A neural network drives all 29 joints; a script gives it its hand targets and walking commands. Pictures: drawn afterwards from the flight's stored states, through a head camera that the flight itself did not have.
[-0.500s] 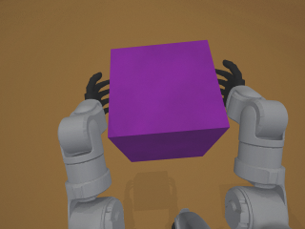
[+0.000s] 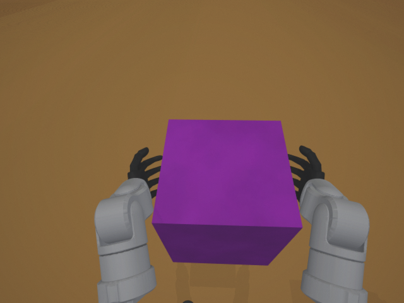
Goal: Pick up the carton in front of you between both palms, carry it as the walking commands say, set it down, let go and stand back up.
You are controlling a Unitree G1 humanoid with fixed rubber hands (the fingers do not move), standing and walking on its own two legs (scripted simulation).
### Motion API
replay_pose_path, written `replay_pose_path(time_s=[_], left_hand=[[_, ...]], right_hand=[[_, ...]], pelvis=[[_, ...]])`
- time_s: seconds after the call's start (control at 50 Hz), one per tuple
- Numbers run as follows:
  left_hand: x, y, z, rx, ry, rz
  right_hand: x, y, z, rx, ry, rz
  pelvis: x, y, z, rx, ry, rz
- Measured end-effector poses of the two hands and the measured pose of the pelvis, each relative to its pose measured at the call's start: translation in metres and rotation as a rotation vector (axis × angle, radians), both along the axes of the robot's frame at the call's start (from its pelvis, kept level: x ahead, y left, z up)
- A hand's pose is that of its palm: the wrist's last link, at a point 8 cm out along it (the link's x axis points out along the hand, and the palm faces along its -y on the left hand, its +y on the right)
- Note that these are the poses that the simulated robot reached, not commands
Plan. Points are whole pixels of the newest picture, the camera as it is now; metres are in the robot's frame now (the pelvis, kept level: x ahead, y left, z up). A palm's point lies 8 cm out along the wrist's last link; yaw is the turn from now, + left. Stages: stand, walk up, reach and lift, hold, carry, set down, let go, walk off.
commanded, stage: carry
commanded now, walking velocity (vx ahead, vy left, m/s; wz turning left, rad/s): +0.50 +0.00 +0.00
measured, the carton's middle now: (221, 197) +0.33 +0.00 +0.02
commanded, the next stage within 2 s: none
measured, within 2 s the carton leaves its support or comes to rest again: neither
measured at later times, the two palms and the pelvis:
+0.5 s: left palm (174, 95) +0.58 +0.12 +0.09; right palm (296, 96) +0.57 -0.18 +0.08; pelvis +0.34 -0.02 -0.03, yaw -1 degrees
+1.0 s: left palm (177, 40) +0.90 +0.14 +0.07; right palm (267, 36) +0.88 -0.16 +0.08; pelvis +0.64 +0.00 -0.02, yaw -3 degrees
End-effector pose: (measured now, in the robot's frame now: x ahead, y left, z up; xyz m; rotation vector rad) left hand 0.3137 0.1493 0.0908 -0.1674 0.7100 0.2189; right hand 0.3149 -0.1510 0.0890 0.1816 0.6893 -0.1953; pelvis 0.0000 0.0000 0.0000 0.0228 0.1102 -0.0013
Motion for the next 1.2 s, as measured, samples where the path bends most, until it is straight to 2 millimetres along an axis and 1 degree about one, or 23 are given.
replay_pose_path(time_s=[0.08, 0.14, 0.18, 0.22, 0.3, 0.36, 0.4, 0.46, 0.5, 0.58, 0.66, 0.74, 0.8, 0.84, 0.9, 0.94, 0.96, 1.0, 1.06, 1.12, 1.2], left_hand=[[0.047, 0.006, -0.014, 0.056, -0.044, -0.085], [0.072, 0.008, -0.022, 0.072, -0.009, -0.119], [0.087, 0.008, -0.022, 0.087, 0.017, -0.143], [0.104, 0.005, -0.019, 0.091, 0.026, -0.16], [0.143, -0.001, -0.008, 0.09, -0.009, -0.169], [0.177, -0.008, 0.0, 0.097, -0.05, -0.159], [0.201, -0.015, 0.003, 0.106, -0.075, -0.149], [0.242, -0.027, 0.0, 0.122, -0.11, -0.129], [0.268, -0.032, -0.005, 0.134, -0.089, -0.118], [0.302, -0.033, -0.012, 0.121, 0.004, -0.077], [0.339, -0.031, -0.006, 0.118, 0.022, -0.052], [0.388, -0.031, 0.004, 0.116, -0.01, -0.056], [0.43, -0.029, 0.009, 0.114, -0.047, -0.073], [0.46, -0.025, 0.009, 0.109, -0.066, -0.084], [0.509, -0.016, 0.001, 0.095, -0.086, -0.099], [0.543, -0.01, -0.009, 0.08, -0.088, -0.109], [0.558, -0.008, -0.015, 0.072, -0.069, -0.115], [0.583, -0.007, -0.021, 0.07, -0.017, -0.135], [0.618, -0.01, -0.022, 0.075, 0.031, -0.17], [0.653, -0.013, -0.016, 0.076, 0.028, -0.188], [0.7, -0.015, -0.005, 0.078, -0.015, -0.179]], right_hand=[[0.035, 0.007, -0.011, -0.08, -0.042, 0.014], [0.057, 0.009, -0.016, -0.104, -0.007, 0.017], [0.068, 0.009, -0.017, -0.107, 0.021, 0.011], [0.081, 0.007, -0.013, -0.112, 0.032, 0.004], [0.119, 0.0, 0.0, -0.12, -0.001, -0.005], [0.156, -0.007, 0.006, -0.116, -0.043, 0.001], [0.183, -0.014, 0.007, -0.11, -0.07, 0.009], [0.23, -0.026, 0.0, -0.098, -0.108, 0.026], [0.26, -0.032, -0.008, -0.084, -0.089, 0.04], [0.308, -0.032, -0.012, -0.087, -0.001, 0.089], [0.353, -0.031, -0.005, -0.089, 0.014, 0.117], [0.398, -0.03, 0.004, -0.095, -0.018, 0.109], [0.434, -0.028, 0.01, -0.098, -0.052, 0.088], [0.46, -0.025, 0.011, -0.104, -0.069, 0.074], [0.504, -0.015, 0.007, -0.119, -0.086, 0.057], [0.534, -0.009, 0.0, -0.134, -0.085, 0.048], [0.548, -0.007, -0.003, -0.14, -0.066, 0.044], [0.568, -0.006, -0.01, -0.137, -0.012, 0.029], [0.594, -0.008, -0.012, -0.127, 0.039, -0.001], [0.624, -0.011, -0.006, -0.126, 0.038, -0.02], [0.673, -0.014, 0.005, -0.126, -0.005, -0.016]], pelvis=[[0.061, 0.016, -0.016, -0.004, -0.021, -0.026], [0.098, 0.022, -0.013, -0.004, -0.015, -0.048], [0.122, 0.024, -0.007, -0.016, -0.012, -0.058], [0.147, 0.023, -0.002, -0.027, -0.011, -0.061], [0.198, 0.017, 0.002, -0.039, -0.018, -0.056], [0.239, 0.008, -0.002, -0.036, -0.033, -0.053], [0.269, -0.001, -0.008, -0.031, -0.046, -0.048], [0.316, -0.016, -0.025, -0.03, -0.07, -0.03], [0.34, -0.025, -0.029, -0.046, -0.069, -0.014], [0.378, -0.035, -0.016, -0.026, -0.057, 0.004], [0.418, -0.04, -0.003, -0.01, -0.045, 0.002], [0.465, -0.037, 0.003, -0.002, -0.038, -0.004], [0.505, -0.031, 0.001, -0.006, -0.039, -0.006], [0.534, -0.025, -0.003, -0.012, -0.042, -0.009], [0.582, -0.013, -0.015, -0.02, -0.05, -0.022], [0.612, -0.005, -0.025, -0.009, -0.057, -0.039], [0.624, -0.002, -0.026, -0.004, -0.055, -0.045], [0.645, 0.003, -0.021, -0.012, -0.048, -0.058], [0.676, 0.008, -0.01, -0.026, -0.037, -0.067], [0.71, 0.009, -0.001, -0.037, -0.03, -0.064], [0.76, 0.004, 0.003, -0.043, -0.028, -0.057]])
